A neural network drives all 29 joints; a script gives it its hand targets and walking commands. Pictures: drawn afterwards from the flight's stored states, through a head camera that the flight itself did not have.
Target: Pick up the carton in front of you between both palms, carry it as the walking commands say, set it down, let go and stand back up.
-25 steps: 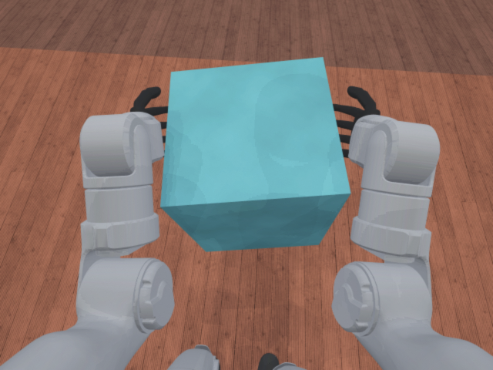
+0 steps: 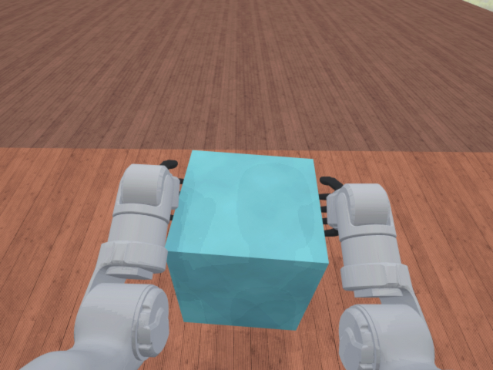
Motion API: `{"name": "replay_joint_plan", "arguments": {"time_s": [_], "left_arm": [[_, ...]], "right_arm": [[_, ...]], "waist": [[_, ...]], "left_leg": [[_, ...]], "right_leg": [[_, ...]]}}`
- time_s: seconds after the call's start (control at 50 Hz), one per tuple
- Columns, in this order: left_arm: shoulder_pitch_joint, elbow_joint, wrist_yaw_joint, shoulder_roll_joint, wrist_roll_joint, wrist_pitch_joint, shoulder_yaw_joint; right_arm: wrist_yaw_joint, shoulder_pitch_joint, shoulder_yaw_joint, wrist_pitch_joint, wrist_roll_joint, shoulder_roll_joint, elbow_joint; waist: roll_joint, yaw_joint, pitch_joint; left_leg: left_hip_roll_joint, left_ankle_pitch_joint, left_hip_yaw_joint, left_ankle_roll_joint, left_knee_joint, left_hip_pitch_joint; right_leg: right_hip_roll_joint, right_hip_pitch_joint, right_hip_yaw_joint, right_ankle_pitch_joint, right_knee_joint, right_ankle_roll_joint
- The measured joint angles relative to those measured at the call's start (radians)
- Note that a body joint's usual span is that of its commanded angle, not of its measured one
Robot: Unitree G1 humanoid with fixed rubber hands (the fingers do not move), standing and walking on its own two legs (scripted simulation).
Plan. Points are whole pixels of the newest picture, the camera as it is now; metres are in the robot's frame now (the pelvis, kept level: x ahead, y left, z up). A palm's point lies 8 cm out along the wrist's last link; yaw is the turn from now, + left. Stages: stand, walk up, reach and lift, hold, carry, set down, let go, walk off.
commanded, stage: carry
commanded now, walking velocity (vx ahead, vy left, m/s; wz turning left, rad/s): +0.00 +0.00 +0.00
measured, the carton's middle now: (245, 243) +0.35 +0.01 +0.04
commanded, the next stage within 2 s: none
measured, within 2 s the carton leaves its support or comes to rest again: neither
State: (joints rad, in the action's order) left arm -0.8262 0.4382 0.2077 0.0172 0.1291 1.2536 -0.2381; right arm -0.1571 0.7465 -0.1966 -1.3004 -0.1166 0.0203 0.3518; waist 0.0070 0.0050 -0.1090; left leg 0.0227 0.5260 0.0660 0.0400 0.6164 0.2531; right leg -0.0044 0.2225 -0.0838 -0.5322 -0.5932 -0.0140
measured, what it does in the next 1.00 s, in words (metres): stands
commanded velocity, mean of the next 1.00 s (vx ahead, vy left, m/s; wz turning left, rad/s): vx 0.00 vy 0.00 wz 0.00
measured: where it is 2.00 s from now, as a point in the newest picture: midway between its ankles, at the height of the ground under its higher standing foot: outside the picture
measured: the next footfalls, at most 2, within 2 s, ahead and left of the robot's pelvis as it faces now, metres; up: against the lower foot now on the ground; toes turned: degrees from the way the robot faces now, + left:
none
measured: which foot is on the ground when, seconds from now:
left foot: down 0.00-1.00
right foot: down 0.00-1.00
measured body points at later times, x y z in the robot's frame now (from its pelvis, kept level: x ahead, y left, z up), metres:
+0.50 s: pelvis +0.00 +0.00 +0.01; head -0.04 +0.00 +0.45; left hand +0.36 +0.15 +0.15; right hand +0.35 -0.14 +0.13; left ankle -0.04 +0.09 -0.72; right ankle -0.05 -0.09 -0.73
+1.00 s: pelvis -0.02 +0.00 +0.01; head -0.05 +0.00 +0.46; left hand +0.35 +0.15 +0.15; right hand +0.34 -0.14 +0.13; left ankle -0.04 +0.09 -0.72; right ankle -0.05 -0.10 -0.73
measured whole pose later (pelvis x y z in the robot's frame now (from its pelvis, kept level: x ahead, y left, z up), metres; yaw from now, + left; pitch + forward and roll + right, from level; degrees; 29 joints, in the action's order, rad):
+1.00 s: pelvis -0.02 +0.00 +0.01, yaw +0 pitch +0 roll +0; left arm -0.82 0.42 0.25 0.04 0.12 1.23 -0.25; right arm -0.19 0.79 -0.20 -1.29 -0.12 0.02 0.41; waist 0.00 0.00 -0.09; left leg 0.02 0.47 0.08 0.04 0.55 0.22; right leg -0.01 0.19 -0.09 -0.48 -0.53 -0.01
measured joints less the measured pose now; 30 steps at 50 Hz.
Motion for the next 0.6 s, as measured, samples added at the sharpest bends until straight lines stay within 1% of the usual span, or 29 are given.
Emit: {"name": "replay_joint_plan", "arguments": {"time_s": [0.1,0.16,0.32,0.46,0.6], "left_arm": [[0.011,-0.062,0.011,0.002,-0.022,-0.009,-0.002],[0.015,-0.084,0.019,0.007,-0.023,-0.011,-0.007],[0.034,-0.038,0.033,0.019,-0.006,-0.021,0.007],[0.017,-0.023,0.033,0.014,-0.015,-0.028,0.004],[0.015,-0.02,0.033,0.018,-0.012,-0.029,-0.009]], "right_arm": [[-0.021,0.018,0.007,-0.003,0.015,-0.006,-0.035],[-0.02,0.027,0.002,0.0,0.011,-0.004,-0.036],[-0.008,0.005,0.003,0.017,-0.009,0.004,0.037],[-0.018,0.017,0.013,0.005,0.003,-0.007,0.03],[-0.024,0.03,0.006,0.004,0.0,-0.005,0.045]], "waist": [[-0.007,-0.004,0.02],[-0.013,-0.004,0.015],[-0.016,0.002,-0.023],[-0.004,0.001,-0.003],[-0.012,-0.004,-0.001]], "left_leg": [[-0.001,-0.015,0.001,0.0,-0.022,-0.003],[-0.001,-0.017,0.002,-0.001,-0.03,-0.008],[0.0,-0.013,0.003,0.0,-0.042,-0.037],[0.001,-0.029,0.006,0.003,-0.058,-0.044],[0.001,-0.041,0.009,0.003,-0.068,-0.044]], "right_leg": [[0.001,-0.003,-0.001,0.016,0.023,-0.002],[0.001,-0.008,-0.002,0.019,0.031,-0.002],[-0.001,-0.037,-0.002,0.014,0.043,0.001],[-0.003,-0.044,-0.001,0.031,0.058,0.004],[-0.004,-0.04,0.0,0.042,0.064,0.003]]}}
